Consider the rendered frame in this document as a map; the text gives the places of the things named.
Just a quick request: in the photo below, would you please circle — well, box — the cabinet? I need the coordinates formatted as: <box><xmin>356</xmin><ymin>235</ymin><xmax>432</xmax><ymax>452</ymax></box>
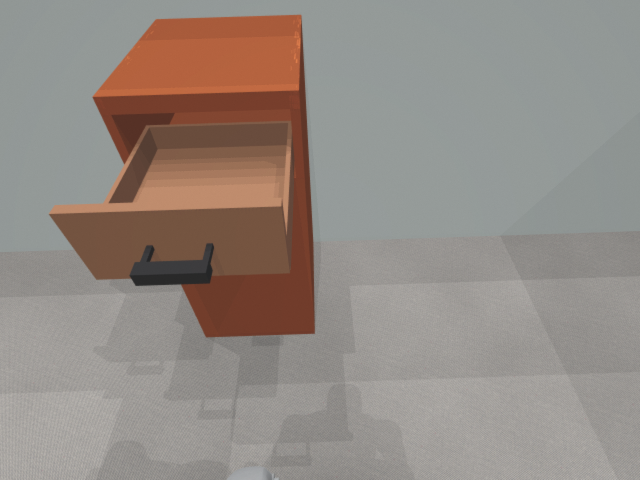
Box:
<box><xmin>93</xmin><ymin>15</ymin><xmax>315</xmax><ymax>337</ymax></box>

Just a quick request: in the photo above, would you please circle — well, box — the handle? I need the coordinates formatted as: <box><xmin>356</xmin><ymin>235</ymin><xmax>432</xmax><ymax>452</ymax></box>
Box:
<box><xmin>129</xmin><ymin>243</ymin><xmax>214</xmax><ymax>286</ymax></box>

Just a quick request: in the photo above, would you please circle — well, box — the drawer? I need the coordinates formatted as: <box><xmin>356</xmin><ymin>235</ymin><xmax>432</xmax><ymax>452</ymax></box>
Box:
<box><xmin>49</xmin><ymin>121</ymin><xmax>295</xmax><ymax>280</ymax></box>

